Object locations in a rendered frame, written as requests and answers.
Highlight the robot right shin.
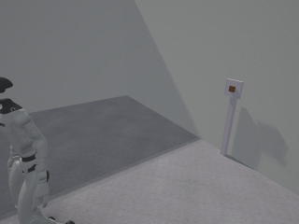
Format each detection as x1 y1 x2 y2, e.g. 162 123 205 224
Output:
15 205 45 217

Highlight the robot right forearm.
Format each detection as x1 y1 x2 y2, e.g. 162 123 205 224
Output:
9 146 20 159

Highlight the panel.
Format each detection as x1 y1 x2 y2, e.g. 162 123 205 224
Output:
220 78 244 156

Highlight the right robot hand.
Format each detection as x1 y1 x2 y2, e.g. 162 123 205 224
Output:
7 157 20 176

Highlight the robot left forearm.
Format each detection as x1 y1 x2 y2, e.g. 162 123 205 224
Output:
35 141 49 184

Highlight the left robot hand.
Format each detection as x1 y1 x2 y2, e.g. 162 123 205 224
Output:
32 182 50 212

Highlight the robot left upper arm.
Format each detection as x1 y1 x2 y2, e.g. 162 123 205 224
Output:
10 110 48 151

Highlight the robot torso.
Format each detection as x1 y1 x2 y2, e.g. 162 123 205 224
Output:
0 107 36 175

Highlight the button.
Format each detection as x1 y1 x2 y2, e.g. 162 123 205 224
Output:
229 86 235 92

